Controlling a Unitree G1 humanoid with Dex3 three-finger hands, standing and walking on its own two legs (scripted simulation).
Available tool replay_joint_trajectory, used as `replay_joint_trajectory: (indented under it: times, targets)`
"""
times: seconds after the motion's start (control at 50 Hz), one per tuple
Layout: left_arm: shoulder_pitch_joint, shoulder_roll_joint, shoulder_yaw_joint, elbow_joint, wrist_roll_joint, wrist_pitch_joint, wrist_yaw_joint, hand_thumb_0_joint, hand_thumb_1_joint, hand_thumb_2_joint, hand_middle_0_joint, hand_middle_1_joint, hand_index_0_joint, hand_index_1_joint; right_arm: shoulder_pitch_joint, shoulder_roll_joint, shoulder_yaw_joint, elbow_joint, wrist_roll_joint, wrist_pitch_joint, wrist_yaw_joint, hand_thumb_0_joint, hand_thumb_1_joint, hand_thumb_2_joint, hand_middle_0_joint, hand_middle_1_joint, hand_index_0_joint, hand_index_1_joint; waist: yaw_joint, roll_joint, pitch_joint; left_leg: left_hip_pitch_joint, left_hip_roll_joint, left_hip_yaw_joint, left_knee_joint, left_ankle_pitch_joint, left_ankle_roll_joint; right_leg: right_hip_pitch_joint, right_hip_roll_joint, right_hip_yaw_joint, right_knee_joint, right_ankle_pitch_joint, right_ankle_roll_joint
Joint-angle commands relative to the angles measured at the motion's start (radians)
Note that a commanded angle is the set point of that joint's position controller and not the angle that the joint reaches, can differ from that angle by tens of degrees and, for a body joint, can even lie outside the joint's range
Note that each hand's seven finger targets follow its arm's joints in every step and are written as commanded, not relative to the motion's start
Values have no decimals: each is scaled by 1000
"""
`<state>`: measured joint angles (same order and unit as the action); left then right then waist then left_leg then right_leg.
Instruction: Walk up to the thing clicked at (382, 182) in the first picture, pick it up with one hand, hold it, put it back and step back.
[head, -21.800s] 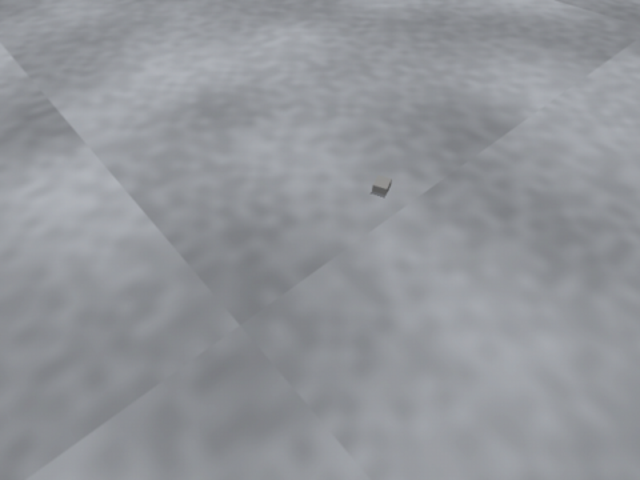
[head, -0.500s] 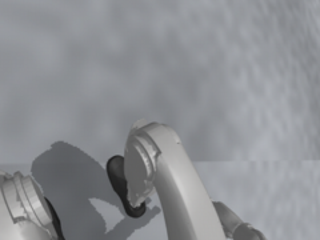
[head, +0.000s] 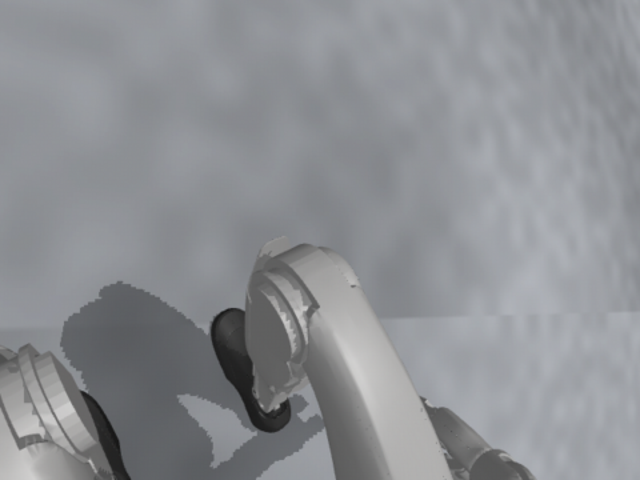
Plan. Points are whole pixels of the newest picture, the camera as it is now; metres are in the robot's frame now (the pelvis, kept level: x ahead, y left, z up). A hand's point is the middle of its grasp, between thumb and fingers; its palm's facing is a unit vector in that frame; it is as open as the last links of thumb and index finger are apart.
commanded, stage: rest palm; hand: left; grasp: from above
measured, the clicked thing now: out of the picture +0.48 +0.36 -0.29
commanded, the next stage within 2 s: close in 0.76 s
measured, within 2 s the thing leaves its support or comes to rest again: neither
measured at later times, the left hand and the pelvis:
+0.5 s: hand out of the picture +0.46 +0.35 -0.25, palm faces -0.46 -0.13 -0.88, open 10.5 cm; pelvis +0.00 +0.00 +0.00, yaw +0 degrees
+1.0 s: hand out of the picture +0.46 +0.36 -0.25, palm faces -0.46 -0.12 -0.88, open 10.1 cm; pelvis +0.00 +0.00 +0.00, yaw +0 degrees
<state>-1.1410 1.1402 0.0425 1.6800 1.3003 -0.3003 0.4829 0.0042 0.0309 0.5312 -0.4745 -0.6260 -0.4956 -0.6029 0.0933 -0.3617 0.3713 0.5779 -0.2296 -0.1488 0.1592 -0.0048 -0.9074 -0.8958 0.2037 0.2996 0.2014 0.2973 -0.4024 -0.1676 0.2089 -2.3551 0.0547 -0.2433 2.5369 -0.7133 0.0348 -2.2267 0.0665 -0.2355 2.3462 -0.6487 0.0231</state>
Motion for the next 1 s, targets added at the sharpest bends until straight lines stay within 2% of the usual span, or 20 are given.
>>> replay_joint_trajectory:
  times: [0.0,0.08,0.1,0.12,0.16,0.18,0.22,0.24,0.28,0.32,0.44,0.46,0.54,0.56,0.64,0.68,0.74,0.84,0.88,0.98]
  targets:
    - [-216,217,15,-87,-5,-2,49,0,29,527,-478,-604,-497,-583,189,-330,-96,18,0,1,-8,0,-896,-900,199,300,199,300,-54,579,-636,524,23,32,-253,257,-26,338,40,-53,-185,250,-43]
    - [-263,251,26,-153,2,-11,70,0,50,508,-488,-603,-510,-578,179,-331,-101,15,-3,-3,-11,0,-896,-900,199,300,199,300,-40,615,-681,540,23,40,-254,250,-27,359,41,-48,-182,257,-44]
    - [-234,239,27,-106,4,-5,75,0,61,502,-491,-599,-516,-572,174,-328,-99,17,-6,-4,-10,0,-894,-899,199,300,199,300,-39,604,-671,531,23,35,-257,246,-28,347,42,-53,-178,253,-45]
    - [-243,196,-6,-117,1,-3,73,0,59,501,-491,-602,-515,-574,182,-323,-98,23,-5,-8,-7,0,-895,-900,199,300,199,300,-55,610,-638,517,22,42,-251,244,-26,337,42,-49,-177,258,-44]
    - [-234,192,-8,-92,3,4,78,0,48,505,-481,-610,-506,-583,180,-326,-100,17,-4,-12,-7,0,-897,-900,199,300,199,300,-65,565,-609,477,20,48,-251,207,-20,350,46,-46,-195,239,-40]
    - [-266,223,11,-118,0,3,81,0,55,496,-482,-609,-509,-578,174,-330,-103,19,-2,-13,-9,0,-895,-899,199,300,199,300,-53,572,-640,481,19,42,-254,207,-22,339,44,-52,-194,234,-43]
    - [-270,210,0,-121,-2,9,76,0,59,492,-494,-597,-519,-570,189,-325,-103,28,-4,-16,-8,0,-896,-900,199,300,199,300,-53,593,-649,503,20,46,-249,228,-22,344,43,-48,-191,252,-42]
    - [-276,233,16,-136,-2,11,81,0,62,494,-495,-597,-519,-571,184,-331,-105,27,-4,-17,-7,0,-897,-900,199,300,199,300,-46,603,-683,537,23,38,-249,258,-26,353,41,-51,-186,272,-41]
    - [-240,197,-5,-99,-4,24,74,0,64,490,-494,-598,-520,-570,191,-328,-103,32,-4,-21,-2,0,-897,-900,199,300,199,300,-55,586,-668,541,23,37,-241,286,-25,350,40,-49,-175,294,-40]
    - [-229,205,9,-74,-5,32,72,0,60,492,-485,-607,-512,-576,192,-331,-107,34,0,-20,0,0,-897,-900,199,300,199,300,-56,598,-660,547,24,30,-251,297,-29,342,40,-53,-175,291,-41]
    - [-240,215,8,-104,-11,33,58,0,81,477,-510,-583,-535,-556,176,-330,-105,24,0,-12,2,0,-897,-900,199,300,199,300,-39,620,-664,541,25,30,-260,278,-32,335,41,-56,-174,272,-47]
    - [-246,210,2,-106,-14,30,54,0,74,478,-507,-588,-532,-561,183,-327,-101,20,-2,-12,2,0,-899,-901,199,300,199,300,-53,607,-653,518,22,43,-252,266,-25,358,45,-49,-185,269,-44]
    - [-214,226,22,-88,-17,29,50,0,66,484,-498,-589,-523,-562,187,-332,-99,20,0,-11,3,0,-898,-900,199,300,199,300,-47,595,-661,529,22,40,-241,294,-26,369,41,-46,-181,286,-44]
    - [-248,207,4,-127,-26,18,48,0,62,489,-497,-591,-521,-565,190,-325,-98,22,1,-9,3,0,-897,-900,199,300,199,300,-50,589,-662,507,22,45,-241,292,-23,382,47,-45,-185,289,-44]
    - [-225,230,15,-101,-22,14,49,0,64,489,-503,-577,-524,-553,185,-326,-91,21,0,-6,0,0,-897,-900,199,300,199,300,-48,572,-672,507,22,49,-239,287,-19,398,50,-43,-194,290,-40]
    - [-231,213,-3,-101,-19,10,49,0,69,483,-496,-590,-522,-561,184,-324,-90,21,1,-5,-1,0,-894,-899,199,300,199,300,-53,568,-638,483,21,49,-240,253,-19,377,48,-40,-193,264,-42]
    - [-256,244,14,-134,-12,7,55,0,65,487,-494,-593,-519,-565,176,-336,-93,15,0,-7,-6,0,-895,-899,199,300,199,300,-45,609,-655,534,25,33,-253,253,-29,339,42,-54,-181,252,-46]
    - [-254,233,6,-118,-2,6,65,0,73,492,-513,-566,-531,-545,172,-329,-95,16,-2,-6,-8,0,-894,-899,199,300,199,300,-47,606,-656,521,27,31,-261,238,-29,351,47,-54,-180,249,-46]
    - [-262,231,6,-133,-4,12,65,0,175,423,-555,-583,-596,-540,173,-333,-95,16,2,-11,-7,0,-885,-894,200,300,200,300,-46,606,-644,522,24,31,-257,241,-29,329,40,-54,-176,252,-46]
    - [-231,193,-14,-78,-18,19,61,0,229,375,-591,-552,-637,-504,182,-332,-93,28,0,-16,-7,0,-885,-894,200,300,200,300,-62,562,-603,480,23,36,-247,243,-23,341,45,-55,-188,260,-40]
